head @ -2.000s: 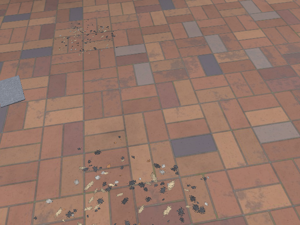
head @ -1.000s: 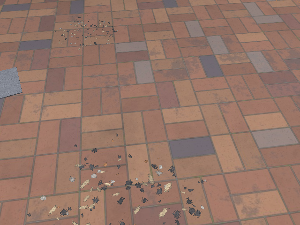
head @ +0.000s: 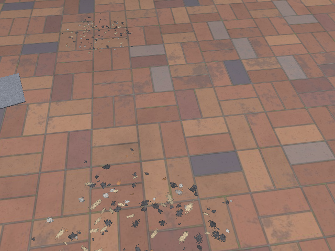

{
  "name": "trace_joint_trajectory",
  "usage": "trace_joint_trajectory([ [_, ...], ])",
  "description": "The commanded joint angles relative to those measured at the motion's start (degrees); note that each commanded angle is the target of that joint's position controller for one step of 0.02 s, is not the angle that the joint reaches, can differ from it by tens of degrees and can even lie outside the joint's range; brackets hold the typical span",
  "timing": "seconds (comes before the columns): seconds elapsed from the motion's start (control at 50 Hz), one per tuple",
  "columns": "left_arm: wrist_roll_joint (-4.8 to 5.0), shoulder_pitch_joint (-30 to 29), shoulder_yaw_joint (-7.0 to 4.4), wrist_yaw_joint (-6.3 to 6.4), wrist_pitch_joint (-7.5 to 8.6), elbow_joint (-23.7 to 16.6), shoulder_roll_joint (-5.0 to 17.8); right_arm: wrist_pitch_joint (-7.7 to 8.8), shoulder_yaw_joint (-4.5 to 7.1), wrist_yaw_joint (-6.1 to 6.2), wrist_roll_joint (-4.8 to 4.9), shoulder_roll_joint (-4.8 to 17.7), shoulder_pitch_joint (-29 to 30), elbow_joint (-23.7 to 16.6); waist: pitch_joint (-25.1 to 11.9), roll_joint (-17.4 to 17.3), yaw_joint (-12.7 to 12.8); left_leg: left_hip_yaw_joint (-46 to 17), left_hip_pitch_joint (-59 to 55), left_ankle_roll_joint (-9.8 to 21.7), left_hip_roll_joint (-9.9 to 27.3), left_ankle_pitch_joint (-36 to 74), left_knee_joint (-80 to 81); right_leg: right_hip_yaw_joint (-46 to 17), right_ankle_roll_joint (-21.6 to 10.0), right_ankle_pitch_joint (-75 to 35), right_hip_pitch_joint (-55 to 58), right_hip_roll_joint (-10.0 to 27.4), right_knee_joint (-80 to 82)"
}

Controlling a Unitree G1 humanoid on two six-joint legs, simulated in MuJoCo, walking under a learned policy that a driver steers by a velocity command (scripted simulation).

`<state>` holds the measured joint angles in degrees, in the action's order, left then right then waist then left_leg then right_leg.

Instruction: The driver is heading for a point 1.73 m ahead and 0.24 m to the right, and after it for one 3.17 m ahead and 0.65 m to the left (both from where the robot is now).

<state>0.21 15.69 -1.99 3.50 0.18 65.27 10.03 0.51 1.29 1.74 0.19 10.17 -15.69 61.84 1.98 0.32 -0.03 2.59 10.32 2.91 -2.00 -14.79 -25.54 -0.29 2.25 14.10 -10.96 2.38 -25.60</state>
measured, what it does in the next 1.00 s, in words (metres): walks ahead: right foot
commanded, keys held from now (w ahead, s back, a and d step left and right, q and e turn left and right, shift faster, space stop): no key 0.18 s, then w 0.82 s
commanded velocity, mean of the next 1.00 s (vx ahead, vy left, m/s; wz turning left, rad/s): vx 0.29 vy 0.00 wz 0.00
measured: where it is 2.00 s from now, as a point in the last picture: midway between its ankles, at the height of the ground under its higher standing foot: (190, 199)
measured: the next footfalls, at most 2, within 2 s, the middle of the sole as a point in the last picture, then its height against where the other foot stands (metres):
right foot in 0.54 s outside the picture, level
left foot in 1.06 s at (163, 246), level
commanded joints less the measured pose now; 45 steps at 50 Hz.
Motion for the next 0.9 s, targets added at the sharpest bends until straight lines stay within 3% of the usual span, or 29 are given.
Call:
trace_joint_trajectory([
  [0.02,0.00,3.97,-0.75,0.15,0.21,-0.56,4.99,0.30,0.88,0.14,0.01,5.29,-3.46,-1.02,1.25,-0.33,0.01,-4.63,1.00,1.10,4.40,8.95,5.46,-0.30,-1.60,-6.99,-0.99,0.37,2.99],
  [0.18,0.02,4.34,-0.80,0.16,0.25,-0.61,4.84,0.33,0.94,0.15,0.04,5.16,-3.65,-1.12,1.36,-0.31,0.01,-4.65,1.03,1.11,4.40,8.86,5.43,-0.29,-1.58,-6.95,-1.03,0.37,2.93],
  [0.2,0.03,5.39,-0.67,0.19,0.19,-0.06,4.17,0.26,0.92,0.24,0.04,4.95,-4.67,-0.61,-0.02,-0.79,-0.04,-4.66,0.40,1.38,4.14,2.09,6.22,0.82,-1.65,-2.51,-0.60,-0.50,2.28],
  [0.22,0.33,5.31,-0.77,0.28,0.14,-0.05,4.10,0.07,1.42,0.45,0.47,6.22,-5.18,-0.51,0.63,-1.81,-0.52,-5.70,0.77,2.48,4.26,-9.39,7.25,2.80,-2.01,4.50,-2.32,-2.21,-0.57],
  [0.24,0.56,4.29,-0.89,0.34,0.30,-0.77,4.24,-0.03,2.21,0.62,1.01,8.50,-5.96,-0.61,2.13,-4.14,-1.27,-9.48,1.43,4.53,6.61,-21.80,9.44,4.77,-2.52,11.33,-6.30,-3.71,-5.28],
  [0.28,0.63,-0.18,-0.74,-0.14,1.57,-3.65,3.76,0.64,3.57,0.67,1.33,12.12,-9.33,-0.70,6.07,-9.85,-3.47,-25.61,1.81,10.96,18.37,-35.80,17.68,4.39,-3.96,13.49,-16.33,-2.12,-18.57],
  [0.3,1.05,-2.69,-0.94,-0.68,2.38,-5.03,4.27,1.49,3.87,0.73,0.67,12.44,-10.04,-0.90,7.96,-10.03,-4.17,-31.57,1.42,13.71,22.54,-33.79,20.30,1.20,-4.74,15.58,-21.86,0.29,-26.94],
  [0.32,1.56,-3.49,-1.34,-1.23,3.10,-5.72,4.95,2.46,3.72,0.65,0.13,11.50,-9.56,-1.27,8.47,-8.22,-3.52,-33.40,-1.37,14.57,24.41,-29.78,20.60,-1.13,-5.48,16.82,-27.57,2.35,-33.37],
  [0.38,1.81,-2.59,-2.19,-2.36,4.99,-5.76,5.81,3.72,3.10,0.19,1.38,8.94,-5.56,-3.23,5.36,-4.21,-1.08,-22.92,-5.51,10.02,19.58,-16.91,19.07,-1.40,-6.32,11.20,-28.67,4.89,-27.60],
  [0.44,1.68,-2.81,-1.88,-2.93,5.58,-5.69,3.70,3.17,3.62,0.04,1.46,11.35,-5.57,-3.56,3.05,-6.57,-0.45,-12.76,1.56,8.05,14.11,-10.70,16.85,3.93,-4.72,7.37,-14.59,1.18,-15.00],
  [0.48,1.76,1.46,-2.10,-3.22,5.34,-4.20,3.77,2.85,3.83,-0.15,2.28,12.31,-4.83,-3.82,2.63,-6.05,2.20,-10.36,8.84,7.84,13.02,-13.50,12.97,7.29,-4.00,0.41,-3.34,-1.67,-7.75],
  [0.52,1.56,10.06,-3.14,-2.93,4.75,-1.23,5.40,3.05,3.23,-0.40,2.16,10.62,-3.87,-4.33,1.03,-3.57,5.92,-8.54,15.49,6.20,10.67,-12.65,4.50,7.74,-4.22,0.22,8.22,-3.74,-5.07],
  [0.54,1.28,16.25,-4.23,-2.60,5.03,-0.54,9.06,3.42,2.09,-0.83,1.43,6.90,-1.82,-5.26,0.07,5.55,8.76,-2.27,21.28,2.76,6.12,-6.88,-14.14,-5.33,-7.21,6.59,13.83,5.10,2.36],
  [0.56,0.58,22.40,-5.16,-2.96,5.70,-0.55,16.17,4.57,1.00,-0.88,0.92,2.08,-1.78,-7.90,-3.61,19.95,8.28,0.67,34.26,0.36,-0.53,-15.50,-35.28,-33.71,-15.31,16.11,21.16,19.26,13.63],
  [0.58,-0.57,20.37,-4.07,-3.59,6.85,-0.32,13.98,5.50,1.47,-0.99,2.50,4.15,-1.54,-8.66,-3.18,15.01,6.22,-7.25,39.48,1.76,1.40,-15.61,-47.10,-45.91,-19.33,28.66,18.02,23.23,18.04],
  [0.6,-0.16,13.87,-2.92,-4.01,7.60,-2.34,10.77,6.08,1.84,-1.36,3.33,6.81,1.05,-9.79,2.02,9.01,4.18,-8.27,43.80,3.38,4.97,-9.58,-50.31,-40.02,-17.43,29.87,13.80,21.88,17.54],
  [0.62,0.03,8.55,-2.02,-4.48,7.75,-3.92,8.69,6.28,2.14,-1.50,2.73,7.91,1.33,-9.52,3.30,5.78,2.36,-7.47,42.49,3.80,7.20,-3.16,-49.17,-31.30,-14.94,22.81,10.65,18.39,17.14],
  [0.64,-0.01,5.01,-1.56,-4.81,7.56,-5.10,8.15,6.27,2.55,-1.28,1.72,8.22,0.89,-8.85,3.09,4.34,0.75,-7.23,39.29,3.59,8.77,1.40,-45.05,-24.16,-13.02,14.46,7.66,15.46,17.57],
  [0.68,-0.31,5.84,-0.94,-4.65,7.06,-5.00,6.24,5.46,3.15,-1.46,1.23,8.59,0.53,-8.04,2.91,5.42,0.08,-5.67,33.16,2.27,10.04,5.90,-38.71,-13.91,-10.86,2.33,4.57,11.11,18.68],
  [0.76,-0.61,11.63,-1.10,-3.20,6.67,-4.20,7.95,4.41,2.92,-1.70,0.78,6.27,7.58,-10.11,3.25,3.17,1.56,-3.53,36.15,-0.34,9.52,12.31,-29.22,-7.54,-12.12,-14.51,7.64,9.98,19.00],
  [0.9,0.16,15.85,-1.40,-2.25,5.73,-4.51,8.51,4.99,1.75,-3.43,1.48,4.93,22.31,-14.73,6.08,3.55,4.69,-0.50,32.35,-0.36,6.30,20.35,-9.00,-2.21,-11.77,-17.08,11.45,9.83,20.31],
])
Over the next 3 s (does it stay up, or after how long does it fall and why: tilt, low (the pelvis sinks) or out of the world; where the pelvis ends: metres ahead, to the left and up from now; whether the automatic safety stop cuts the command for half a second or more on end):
stays up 0.83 -0.05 -0.01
